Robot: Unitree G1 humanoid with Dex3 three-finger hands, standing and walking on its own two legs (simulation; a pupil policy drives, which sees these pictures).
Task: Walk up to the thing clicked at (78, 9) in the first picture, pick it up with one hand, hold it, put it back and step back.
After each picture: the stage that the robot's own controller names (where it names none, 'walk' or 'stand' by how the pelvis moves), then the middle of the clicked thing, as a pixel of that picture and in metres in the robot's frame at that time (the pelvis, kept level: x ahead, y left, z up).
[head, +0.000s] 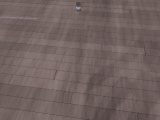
stand; (78, 6) +2.05 +0.12 -0.72
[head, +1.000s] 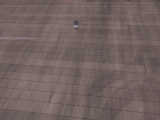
walk; (76, 25) +1.90 +0.31 -0.71
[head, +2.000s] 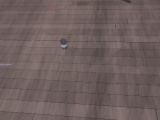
walk; (63, 44) +1.25 +0.37 -0.72
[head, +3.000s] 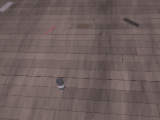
walk; (60, 83) +0.78 +0.31 -0.72
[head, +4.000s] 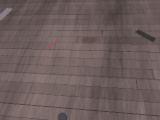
walk; (63, 119) +0.43 +0.26 -0.71
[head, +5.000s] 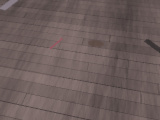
stand; out of the picture +0.35 +0.21 -0.70
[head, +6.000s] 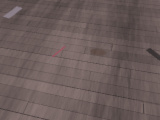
stand; out of the picture +0.32 +0.19 -0.72
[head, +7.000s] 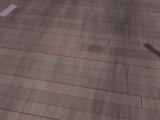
stand; out of the picture +0.32 +0.20 -0.72
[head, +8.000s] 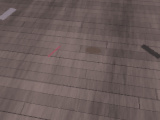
stand; out of the picture +0.33 +0.22 -0.73
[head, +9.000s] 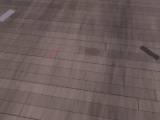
stand; out of the picture +0.32 +0.22 -0.73
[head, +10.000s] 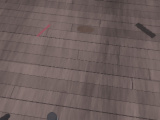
go down; (52, 118) +0.33 +0.23 -0.69
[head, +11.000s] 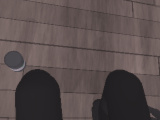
go down; (16, 62) +0.38 +0.27 -0.28
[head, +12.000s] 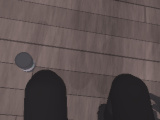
close in; (26, 62) +0.38 +0.27 -0.29
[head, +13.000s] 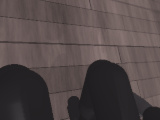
close in; out of the picture +0.36 +0.30 -0.21
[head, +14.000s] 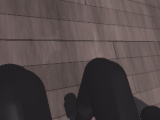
close; out of the picture +0.36 +0.30 -0.21
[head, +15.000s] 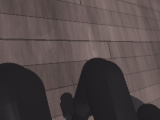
lift; out of the picture +0.35 +0.30 -0.22
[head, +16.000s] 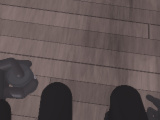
lift; (23, 79) +0.30 +0.23 -0.04
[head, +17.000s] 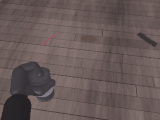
hold; (42, 85) +0.32 +0.17 +0.01
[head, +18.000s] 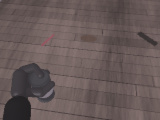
hold; (42, 86) +0.32 +0.17 -0.01
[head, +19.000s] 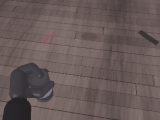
hold; (41, 86) +0.32 +0.18 +0.00
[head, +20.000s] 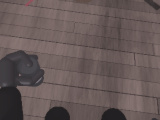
crouch; (31, 72) +0.36 +0.20 -0.06
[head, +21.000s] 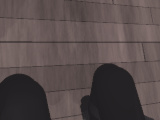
lower; out of the picture +0.41 +0.29 -0.17
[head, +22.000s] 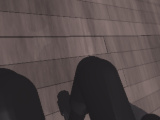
lower; out of the picture +0.39 +0.31 -0.22
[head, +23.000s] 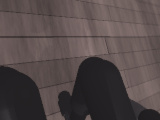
lower; out of the picture +0.38 +0.32 -0.22
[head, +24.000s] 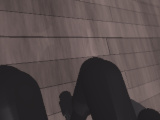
lower; out of the picture +0.37 +0.32 -0.22
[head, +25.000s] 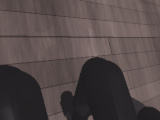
lower; out of the picture +0.37 +0.32 -0.22
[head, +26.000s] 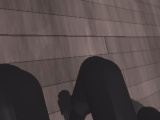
withdraw; out of the picture +0.36 +0.30 -0.22
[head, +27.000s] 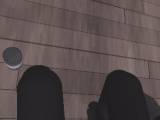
stand; (13, 59) +0.39 +0.28 -0.26
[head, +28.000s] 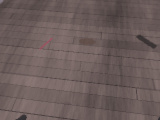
stand; out of the picture +0.34 +0.21 -0.64
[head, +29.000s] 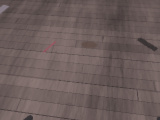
stand; out of the picture +0.36 +0.21 -0.66
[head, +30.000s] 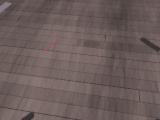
stand; out of the picture +0.35 +0.21 -0.67
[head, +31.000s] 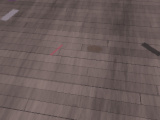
stand; out of the picture +0.38 +0.21 -0.72
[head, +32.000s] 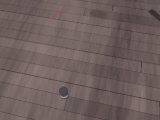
walk; (64, 93) +0.46 +0.20 -0.69
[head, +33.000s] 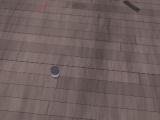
walk; (55, 72) +0.68 +0.24 -0.71
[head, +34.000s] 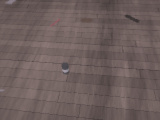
stand; (65, 68) +0.97 +0.27 -0.70
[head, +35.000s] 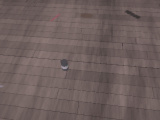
stand; (64, 65) +0.96 +0.26 -0.72
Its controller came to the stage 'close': yes
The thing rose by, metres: 0.70
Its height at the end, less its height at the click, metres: +0.00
